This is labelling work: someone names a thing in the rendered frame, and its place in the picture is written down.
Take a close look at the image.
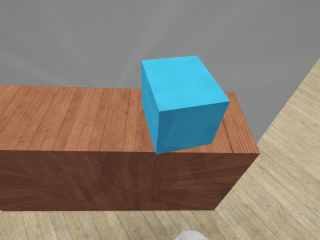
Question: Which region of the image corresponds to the carton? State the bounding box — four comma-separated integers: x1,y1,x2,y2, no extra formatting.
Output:
141,55,230,155

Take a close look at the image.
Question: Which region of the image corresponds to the right robot thigh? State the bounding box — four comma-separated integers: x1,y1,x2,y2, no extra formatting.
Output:
174,230,208,240

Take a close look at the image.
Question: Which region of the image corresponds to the pedestal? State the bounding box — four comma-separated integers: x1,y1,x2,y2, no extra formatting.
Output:
0,84,260,212

